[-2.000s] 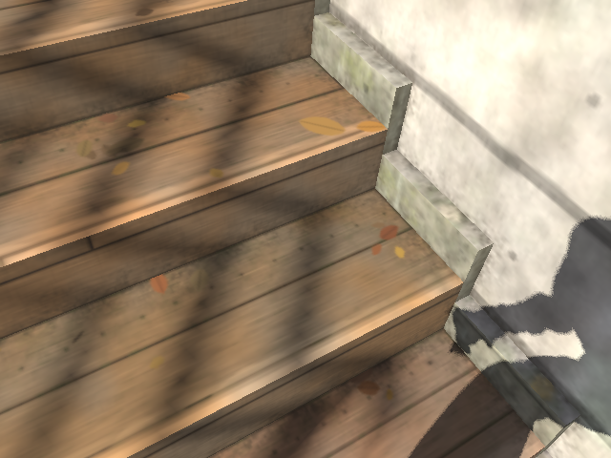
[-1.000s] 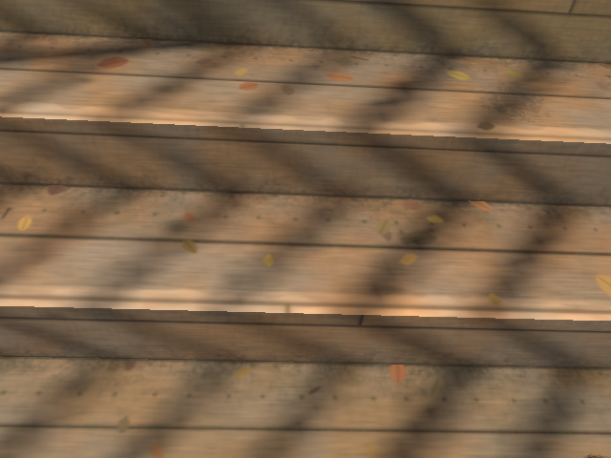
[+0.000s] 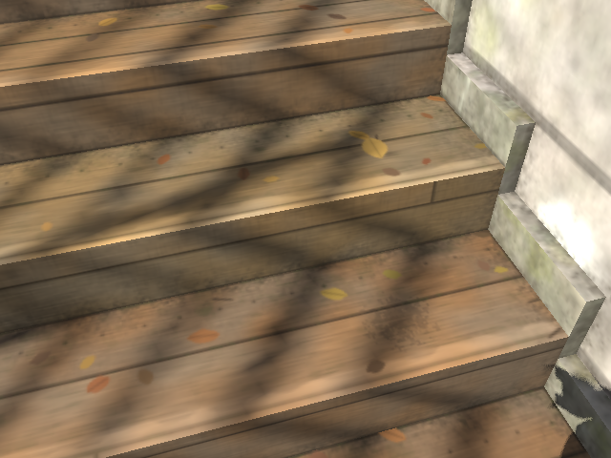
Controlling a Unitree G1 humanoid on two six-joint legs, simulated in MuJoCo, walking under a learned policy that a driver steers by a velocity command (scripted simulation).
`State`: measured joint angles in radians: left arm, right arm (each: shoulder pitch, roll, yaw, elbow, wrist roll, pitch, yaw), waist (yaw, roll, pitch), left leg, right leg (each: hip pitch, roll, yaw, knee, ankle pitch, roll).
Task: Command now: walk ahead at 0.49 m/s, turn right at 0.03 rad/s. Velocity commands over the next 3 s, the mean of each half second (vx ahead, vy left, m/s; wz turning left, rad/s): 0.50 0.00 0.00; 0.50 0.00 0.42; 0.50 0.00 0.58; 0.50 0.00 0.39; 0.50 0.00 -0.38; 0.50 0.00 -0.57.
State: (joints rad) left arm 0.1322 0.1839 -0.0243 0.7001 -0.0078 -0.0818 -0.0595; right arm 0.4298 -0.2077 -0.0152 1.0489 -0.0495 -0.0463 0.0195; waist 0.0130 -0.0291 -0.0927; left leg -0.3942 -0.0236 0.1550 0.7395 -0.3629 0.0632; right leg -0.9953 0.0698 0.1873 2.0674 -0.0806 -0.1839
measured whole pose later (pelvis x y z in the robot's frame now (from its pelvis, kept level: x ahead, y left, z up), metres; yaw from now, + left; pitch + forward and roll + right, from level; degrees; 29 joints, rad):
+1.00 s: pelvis +0.57 +0.01 +0.29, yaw +14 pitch +2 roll +1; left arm 0.33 0.25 0.02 0.92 0.03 -0.11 -0.03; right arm 0.19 -0.21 -0.02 0.81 -0.04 -0.02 0.01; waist 0.01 -0.01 -0.10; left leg -0.65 -0.10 0.15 1.04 -0.44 0.15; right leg -0.60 -0.06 0.12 1.74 -0.08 -0.10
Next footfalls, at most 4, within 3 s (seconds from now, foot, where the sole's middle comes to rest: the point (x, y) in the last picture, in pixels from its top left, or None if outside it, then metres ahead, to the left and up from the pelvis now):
0.30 right None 0.39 -0.15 -0.57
0.86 left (291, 340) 0.66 0.07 -0.40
1.40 right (315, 163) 0.98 0.03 -0.23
1.92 left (116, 176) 0.94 0.43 -0.24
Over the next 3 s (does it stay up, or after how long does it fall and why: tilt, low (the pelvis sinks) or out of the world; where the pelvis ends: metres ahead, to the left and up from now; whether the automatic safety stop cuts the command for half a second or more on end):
stays up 1.43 0.67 0.87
